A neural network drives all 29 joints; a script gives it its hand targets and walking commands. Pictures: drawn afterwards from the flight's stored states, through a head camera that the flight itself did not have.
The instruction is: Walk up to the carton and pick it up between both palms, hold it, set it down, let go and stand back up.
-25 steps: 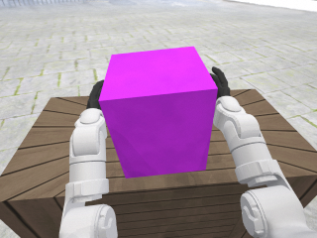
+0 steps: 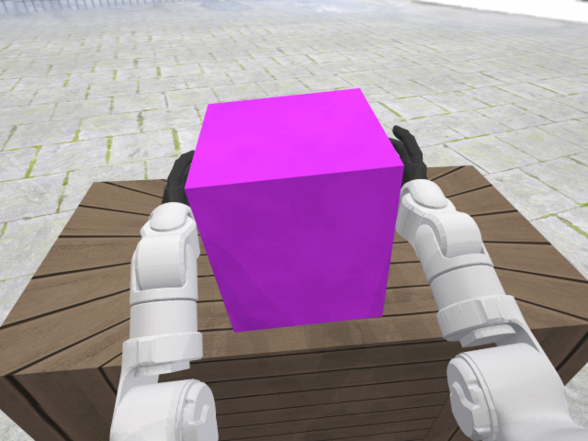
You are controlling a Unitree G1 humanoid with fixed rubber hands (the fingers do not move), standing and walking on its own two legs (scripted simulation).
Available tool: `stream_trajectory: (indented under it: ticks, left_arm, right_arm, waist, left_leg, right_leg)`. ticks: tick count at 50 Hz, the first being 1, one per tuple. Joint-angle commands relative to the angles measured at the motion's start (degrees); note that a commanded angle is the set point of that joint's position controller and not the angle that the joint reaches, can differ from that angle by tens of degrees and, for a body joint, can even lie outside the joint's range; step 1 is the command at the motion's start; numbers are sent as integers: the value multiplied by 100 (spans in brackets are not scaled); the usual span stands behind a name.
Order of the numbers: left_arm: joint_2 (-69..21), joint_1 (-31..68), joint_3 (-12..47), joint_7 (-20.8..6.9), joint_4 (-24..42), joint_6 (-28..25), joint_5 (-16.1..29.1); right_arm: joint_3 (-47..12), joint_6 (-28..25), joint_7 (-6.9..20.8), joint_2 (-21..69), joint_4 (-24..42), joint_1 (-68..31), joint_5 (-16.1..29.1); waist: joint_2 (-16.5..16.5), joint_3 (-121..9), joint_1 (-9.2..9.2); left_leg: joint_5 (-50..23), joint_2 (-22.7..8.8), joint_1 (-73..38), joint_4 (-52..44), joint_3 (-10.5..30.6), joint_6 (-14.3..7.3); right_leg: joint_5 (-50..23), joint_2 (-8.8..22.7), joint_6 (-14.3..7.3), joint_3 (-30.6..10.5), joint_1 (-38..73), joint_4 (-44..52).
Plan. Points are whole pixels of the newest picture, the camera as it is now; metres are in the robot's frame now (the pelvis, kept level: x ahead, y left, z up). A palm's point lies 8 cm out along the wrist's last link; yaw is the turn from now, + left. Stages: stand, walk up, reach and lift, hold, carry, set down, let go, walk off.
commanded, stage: hold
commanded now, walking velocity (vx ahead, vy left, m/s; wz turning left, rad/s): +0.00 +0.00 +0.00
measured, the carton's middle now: (296, 211) +0.38 +0.00 +0.18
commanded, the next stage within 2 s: none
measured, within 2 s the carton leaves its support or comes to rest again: neither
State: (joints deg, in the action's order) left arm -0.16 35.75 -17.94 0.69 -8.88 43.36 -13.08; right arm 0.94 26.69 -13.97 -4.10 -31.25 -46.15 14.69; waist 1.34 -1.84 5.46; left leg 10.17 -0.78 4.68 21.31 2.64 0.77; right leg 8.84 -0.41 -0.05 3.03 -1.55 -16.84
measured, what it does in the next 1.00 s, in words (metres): stands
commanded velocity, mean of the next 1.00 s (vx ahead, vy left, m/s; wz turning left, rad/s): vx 0.00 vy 0.00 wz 0.00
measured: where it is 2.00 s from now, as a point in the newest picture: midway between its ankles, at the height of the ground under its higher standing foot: outside the picture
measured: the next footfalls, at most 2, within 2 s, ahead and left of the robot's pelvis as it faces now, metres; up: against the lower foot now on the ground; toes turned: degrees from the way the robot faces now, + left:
none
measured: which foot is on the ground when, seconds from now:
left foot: down 0.00-1.00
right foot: down 0.00-1.00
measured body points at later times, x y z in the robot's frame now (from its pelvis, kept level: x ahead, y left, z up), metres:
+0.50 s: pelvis +0.00 +0.00 +0.00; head -0.06 +0.02 +0.45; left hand +0.38 +0.16 +0.20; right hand +0.38 -0.15 +0.23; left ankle +0.02 +0.12 -0.75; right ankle +0.01 -0.12 -0.75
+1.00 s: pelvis +0.00 +0.00 +0.00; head -0.06 +0.02 +0.45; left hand +0.38 +0.16 +0.21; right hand +0.38 -0.14 +0.23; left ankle +0.02 +0.12 -0.75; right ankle +0.01 -0.12 -0.75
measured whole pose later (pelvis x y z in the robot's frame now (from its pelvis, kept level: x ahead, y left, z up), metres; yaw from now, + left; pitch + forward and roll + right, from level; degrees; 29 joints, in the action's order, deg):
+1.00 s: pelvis +0.00 +0.00 +0.00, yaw +0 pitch -6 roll -1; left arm 0.2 36.2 -18.0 0.6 -8.9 43.3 -12.8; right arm 1.6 26.7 -14.0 -3.7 -31.1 -46.6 14.3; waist 1.6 -2.0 5.4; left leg 10.0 -0.8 5.0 21.2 2.8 0.9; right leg 8.7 -0.4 -0.1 3.2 -1.9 -16.9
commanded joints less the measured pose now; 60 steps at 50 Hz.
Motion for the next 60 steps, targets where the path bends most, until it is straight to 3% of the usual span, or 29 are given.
stream_trajectory:
  ticks: [1,9,16,25,29,36,45,49,60]
  left_arm:
    - [-3172,5087,3087,-805,1078,-441,994]
    - [-3199,5038,3230,-796,1270,-427,1040]
    - [-3165,4949,3132,-828,1064,-370,950]
    - [-3174,4943,3159,-822,1246,-393,990]
    - [-3166,5055,3129,-790,1141,-418,1012]
    - [-3128,5109,2969,-835,805,-413,920]
    - [-3201,5183,3113,-791,1032,-473,1040]
    - [-3185,5127,3090,-811,1004,-448,981]
    - [-3196,5028,3105,-787,990,-426,985]
  right_arm:
    - [-2134,-242,690,3766,1771,-4250,740]
    - [-2219,-231,669,3752,1945,-4209,772]
    - [-2060,-183,696,3616,1681,-4101,683]
    - [-2176,-217,676,3683,1924,-4161,748]
    - [-2200,-245,707,3762,1966,-4347,717]
    - [-2061,-202,704,3802,1598,-4332,600]
    - [-2109,-250,697,3800,1743,-4326,704]
    - [-2015,-214,705,3702,1586,-4179,678]
    - [-2176,-226,687,3733,1806,-4303,748]
  waist:
    - [-372,-2431,42]
    - [-429,-2591,60]
    - [-464,-2291,104]
    - [-398,-2489,71]
    - [-313,-2494,-20]
    - [-288,-2245,-1]
    - [-408,-2596,59]
    - [-516,-2392,97]
    - [-396,-2441,31]
  left_leg:
    - [-1449,377,-611,-194,-164,166]
    - [-1593,381,-678,-146,-146,213]
    - [-1391,350,-610,-239,-168,219]
    - [-1674,375,-716,-154,-160,229]
    - [-1409,364,-602,-205,-178,155]
    - [-1002,385,-417,-324,-208,86]
    - [-1471,380,-640,-184,-160,179]
    - [-1301,375,-575,-256,-163,210]
    - [-1466,376,-610,-193,-157,187]
  right_leg:
    - [-1104,-321,284,-21,569,114]
    - [-1291,-343,284,-15,660,49]
    - [-985,-327,248,-15,541,130]
    - [-1343,-348,296,-12,660,73]
    - [-1057,-342,281,-2,560,100]
    - [-832,-285,292,-50,544,150]
    - [-1134,-331,281,-22,575,91]
    - [-938,-311,260,-27,528,124]
    - [-1110,-332,275,-25,596,103]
